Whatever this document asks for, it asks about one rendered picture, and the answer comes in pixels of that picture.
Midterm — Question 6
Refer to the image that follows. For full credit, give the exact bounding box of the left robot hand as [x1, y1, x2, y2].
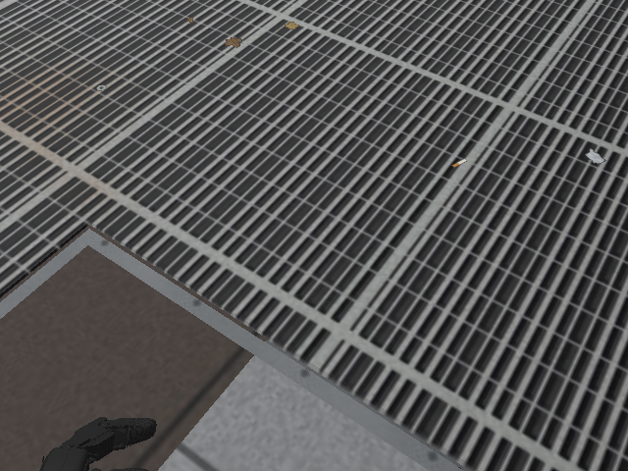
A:
[39, 417, 157, 471]

